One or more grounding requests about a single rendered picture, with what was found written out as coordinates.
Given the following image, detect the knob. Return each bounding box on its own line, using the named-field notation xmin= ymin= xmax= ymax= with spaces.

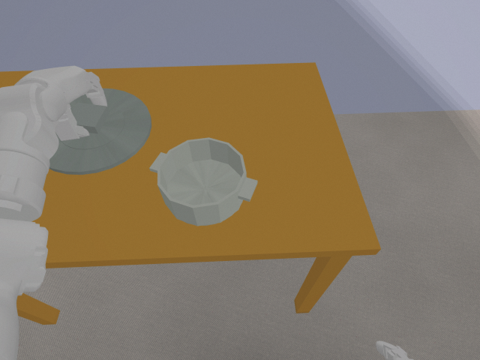
xmin=72 ymin=103 xmax=110 ymax=134

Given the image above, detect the pot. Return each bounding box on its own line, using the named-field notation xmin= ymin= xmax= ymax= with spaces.
xmin=149 ymin=138 xmax=258 ymax=226

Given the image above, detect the table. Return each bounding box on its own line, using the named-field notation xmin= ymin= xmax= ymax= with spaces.
xmin=0 ymin=62 xmax=381 ymax=325

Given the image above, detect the left robot upper arm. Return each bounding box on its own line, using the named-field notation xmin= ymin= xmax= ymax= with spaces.
xmin=0 ymin=218 xmax=48 ymax=360

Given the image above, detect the robot right hand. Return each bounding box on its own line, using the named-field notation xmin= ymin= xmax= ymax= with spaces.
xmin=376 ymin=341 xmax=413 ymax=360

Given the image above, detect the left robot forearm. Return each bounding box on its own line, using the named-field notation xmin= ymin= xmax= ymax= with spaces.
xmin=0 ymin=76 xmax=67 ymax=222

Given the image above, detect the lid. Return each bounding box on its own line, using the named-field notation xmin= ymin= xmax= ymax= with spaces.
xmin=49 ymin=88 xmax=152 ymax=175

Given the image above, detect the robot left hand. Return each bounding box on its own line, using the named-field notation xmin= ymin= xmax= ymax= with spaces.
xmin=18 ymin=66 xmax=107 ymax=141

